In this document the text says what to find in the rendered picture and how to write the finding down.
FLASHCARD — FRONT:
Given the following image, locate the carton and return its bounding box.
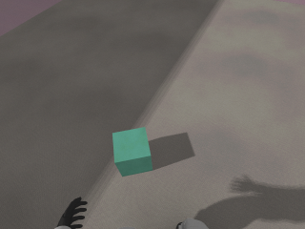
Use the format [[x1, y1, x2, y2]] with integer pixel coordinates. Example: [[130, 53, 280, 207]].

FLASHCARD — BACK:
[[112, 127, 153, 177]]

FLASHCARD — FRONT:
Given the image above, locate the robot right thigh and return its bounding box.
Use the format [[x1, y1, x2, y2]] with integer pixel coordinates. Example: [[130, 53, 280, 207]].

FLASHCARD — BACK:
[[178, 219, 209, 229]]

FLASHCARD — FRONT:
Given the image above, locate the robot left hand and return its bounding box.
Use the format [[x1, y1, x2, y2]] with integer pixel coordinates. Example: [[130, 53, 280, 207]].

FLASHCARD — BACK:
[[56, 197, 87, 229]]

